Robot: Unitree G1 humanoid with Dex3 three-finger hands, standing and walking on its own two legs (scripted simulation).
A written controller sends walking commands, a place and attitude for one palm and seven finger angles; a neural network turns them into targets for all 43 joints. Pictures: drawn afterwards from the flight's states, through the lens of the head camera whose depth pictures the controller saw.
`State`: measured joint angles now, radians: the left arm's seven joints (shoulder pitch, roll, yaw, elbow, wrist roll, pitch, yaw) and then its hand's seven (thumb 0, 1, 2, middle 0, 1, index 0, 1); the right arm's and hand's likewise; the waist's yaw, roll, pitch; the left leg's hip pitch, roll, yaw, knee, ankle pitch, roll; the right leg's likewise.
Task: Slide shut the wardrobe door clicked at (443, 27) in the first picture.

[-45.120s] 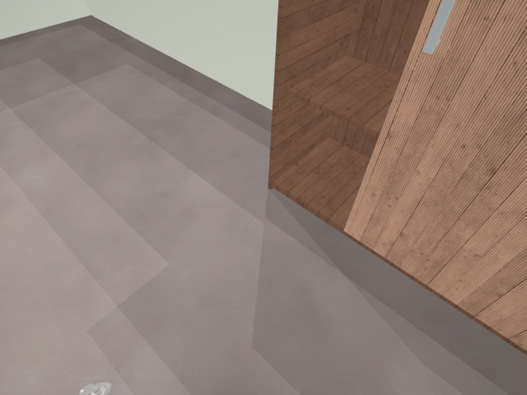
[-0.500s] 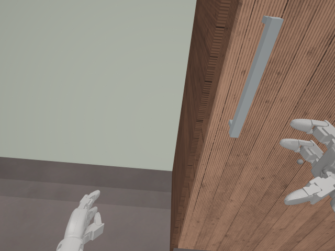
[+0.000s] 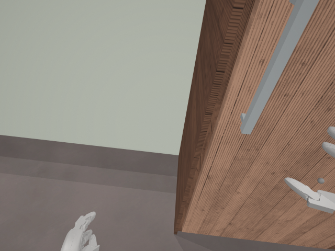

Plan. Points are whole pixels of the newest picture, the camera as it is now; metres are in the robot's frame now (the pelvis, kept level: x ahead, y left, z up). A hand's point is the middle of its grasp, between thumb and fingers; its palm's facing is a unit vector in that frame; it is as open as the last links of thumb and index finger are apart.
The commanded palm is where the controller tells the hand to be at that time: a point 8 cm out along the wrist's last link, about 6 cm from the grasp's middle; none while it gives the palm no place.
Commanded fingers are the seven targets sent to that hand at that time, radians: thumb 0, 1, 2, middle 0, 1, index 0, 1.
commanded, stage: draw the hand back to the body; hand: right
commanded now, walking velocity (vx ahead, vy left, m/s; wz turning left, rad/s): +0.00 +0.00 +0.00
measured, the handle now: (266, 75) +0.38 -0.19 +0.28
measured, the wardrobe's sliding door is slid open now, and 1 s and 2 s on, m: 0.02 0.02 0.02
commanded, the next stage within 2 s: step back with the hand held close in 0.68 s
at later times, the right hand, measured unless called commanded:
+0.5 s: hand (322, 183) +0.21 -0.28 +0.16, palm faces +0.46 +0.82 -0.35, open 7.6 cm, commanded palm +0.16 -0.31 +0.18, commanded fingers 0.00 -0.90 -0.90 0.20 0.30 0.20 0.30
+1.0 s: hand (323, 182) +0.20 -0.27 +0.17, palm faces +0.42 +0.80 -0.43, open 7.4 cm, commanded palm +0.14 -0.31 +0.18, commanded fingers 0.00 -0.90 -0.90 0.20 0.30 0.20 0.30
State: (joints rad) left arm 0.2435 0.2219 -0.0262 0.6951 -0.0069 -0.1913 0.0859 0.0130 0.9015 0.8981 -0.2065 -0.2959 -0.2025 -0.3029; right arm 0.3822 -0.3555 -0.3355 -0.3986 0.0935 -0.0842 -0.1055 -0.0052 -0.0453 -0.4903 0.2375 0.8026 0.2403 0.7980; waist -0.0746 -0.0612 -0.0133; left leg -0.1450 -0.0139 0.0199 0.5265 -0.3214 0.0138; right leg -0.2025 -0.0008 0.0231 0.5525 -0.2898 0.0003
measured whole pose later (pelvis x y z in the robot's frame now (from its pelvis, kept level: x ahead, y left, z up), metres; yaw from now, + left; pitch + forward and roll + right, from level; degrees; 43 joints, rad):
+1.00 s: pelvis -0.01 -0.01 +0.01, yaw +1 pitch -1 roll +1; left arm 0.18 0.24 -0.01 0.61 0.00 -0.05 0.07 0.01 0.90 0.90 -0.21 -0.30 -0.20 -0.30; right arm 0.45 -0.38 -0.38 -0.40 0.05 -0.15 -0.11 0.01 -0.89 -0.90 0.21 0.30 0.21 0.30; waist -0.04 -0.04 0.00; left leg -0.18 -0.02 0.00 0.45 -0.26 0.00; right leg -0.24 -0.01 0.00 0.51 -0.25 -0.01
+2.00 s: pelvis -0.13 -0.06 -0.01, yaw +2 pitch +0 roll +4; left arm 0.18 0.20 0.00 0.61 0.00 -0.10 0.07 0.01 0.90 0.90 -0.21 -0.30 -0.20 -0.30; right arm 0.50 -0.45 -0.40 -0.57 0.03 -0.27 -0.13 0.01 -0.89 -0.90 0.22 0.30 0.22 0.30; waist -0.01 0.04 0.03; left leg -0.27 -0.04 -0.04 0.60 -0.33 -0.03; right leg -0.48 0.00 -0.03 0.60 -0.11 -0.07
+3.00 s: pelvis -0.31 -0.17 -0.01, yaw +0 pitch -2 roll +2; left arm 0.27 0.22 0.00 0.64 0.01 -0.09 0.08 0.01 0.90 0.90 -0.21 -0.30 -0.20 -0.30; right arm 0.45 -0.32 -0.36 -0.49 0.03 -0.14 -0.17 0.02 -0.89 -0.90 0.21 0.30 0.21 0.30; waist -0.01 0.06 -0.08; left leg -0.25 0.01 0.10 0.66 -0.39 0.05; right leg -0.31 -0.08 0.01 0.65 -0.36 -0.02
